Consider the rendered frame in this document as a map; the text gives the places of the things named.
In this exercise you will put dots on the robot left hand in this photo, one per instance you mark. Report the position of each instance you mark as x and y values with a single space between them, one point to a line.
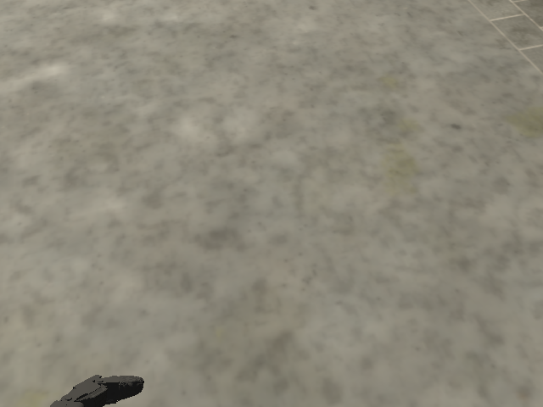
97 392

